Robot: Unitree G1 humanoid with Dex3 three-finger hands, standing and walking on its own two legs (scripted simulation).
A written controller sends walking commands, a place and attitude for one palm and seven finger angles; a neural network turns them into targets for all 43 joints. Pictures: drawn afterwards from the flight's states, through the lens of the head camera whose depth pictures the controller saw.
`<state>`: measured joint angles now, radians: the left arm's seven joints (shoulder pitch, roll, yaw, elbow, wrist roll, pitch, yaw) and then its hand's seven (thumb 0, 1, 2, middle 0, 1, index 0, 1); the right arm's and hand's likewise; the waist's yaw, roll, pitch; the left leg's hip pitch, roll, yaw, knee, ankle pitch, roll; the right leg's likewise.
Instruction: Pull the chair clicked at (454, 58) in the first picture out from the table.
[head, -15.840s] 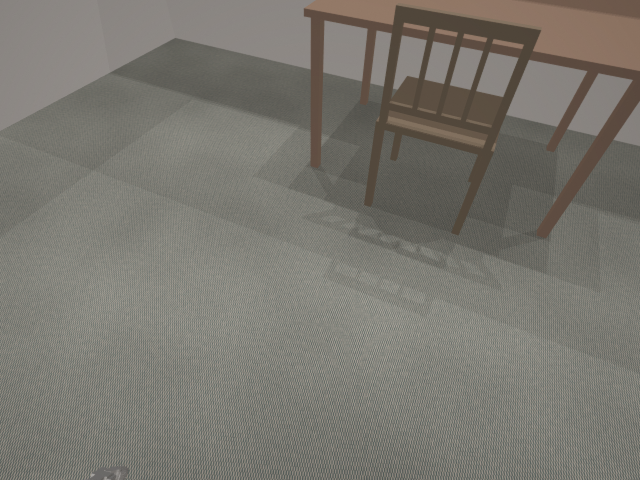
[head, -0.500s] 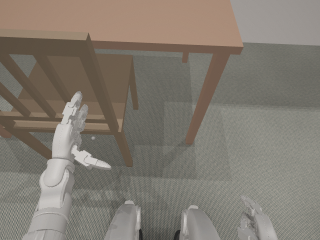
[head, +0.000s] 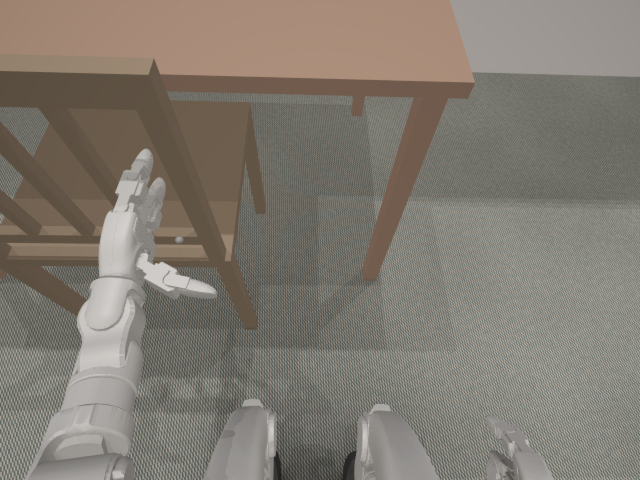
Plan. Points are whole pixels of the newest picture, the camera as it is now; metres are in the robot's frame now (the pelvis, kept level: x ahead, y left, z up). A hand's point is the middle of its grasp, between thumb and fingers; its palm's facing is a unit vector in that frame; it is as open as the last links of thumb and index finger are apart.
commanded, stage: push the fingers through the gap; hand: left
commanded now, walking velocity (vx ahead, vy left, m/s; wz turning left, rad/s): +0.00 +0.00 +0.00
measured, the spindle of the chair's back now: (39, 179) +0.49 +0.40 +0.02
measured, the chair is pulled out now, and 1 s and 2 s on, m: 0.00 0.00 0.00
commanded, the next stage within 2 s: hook a spindle and tug to test in 1.06 s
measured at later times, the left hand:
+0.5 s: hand (190, 204) +0.45 +0.18 +0.03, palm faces +0.03 -1.00 -0.04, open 16.9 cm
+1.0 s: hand (190, 194) +0.47 +0.19 +0.03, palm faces +0.04 -1.00 -0.04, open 16.9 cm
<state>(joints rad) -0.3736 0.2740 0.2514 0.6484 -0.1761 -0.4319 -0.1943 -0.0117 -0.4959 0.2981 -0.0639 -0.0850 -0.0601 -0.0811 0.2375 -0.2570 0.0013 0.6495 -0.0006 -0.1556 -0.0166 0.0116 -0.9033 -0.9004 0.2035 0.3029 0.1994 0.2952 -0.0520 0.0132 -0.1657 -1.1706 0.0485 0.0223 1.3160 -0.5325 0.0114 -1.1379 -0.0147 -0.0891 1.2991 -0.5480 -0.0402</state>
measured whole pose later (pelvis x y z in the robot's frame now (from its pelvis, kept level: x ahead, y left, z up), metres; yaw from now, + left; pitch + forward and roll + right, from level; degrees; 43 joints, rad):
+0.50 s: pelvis +0.00 +0.00 -0.01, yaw +0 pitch +24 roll -1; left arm -0.62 0.34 0.31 0.90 -0.13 -0.46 -0.18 -0.01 -0.50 0.30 -0.06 -0.08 -0.06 -0.08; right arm 0.26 -0.26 0.00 0.67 -0.01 -0.14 -0.01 0.01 -0.90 -0.90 0.20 0.30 0.20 0.30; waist -0.09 0.02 -0.16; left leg -1.24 0.05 0.02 1.34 -0.53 0.01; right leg -1.20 -0.01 -0.09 1.32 -0.54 -0.04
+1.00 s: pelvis +0.00 +0.00 -0.01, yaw -1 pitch +25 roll -2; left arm -0.69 0.38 0.36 0.98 -0.11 -0.47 -0.19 -0.01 -0.50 0.30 -0.06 -0.09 -0.06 -0.08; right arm 0.29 -0.26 0.01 0.68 -0.01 -0.11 0.01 0.01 -0.90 -0.90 0.20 0.30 0.20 0.30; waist -0.12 0.02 -0.16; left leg -1.25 0.06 0.02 1.34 -0.53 0.02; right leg -1.22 0.00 -0.09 1.31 -0.53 -0.04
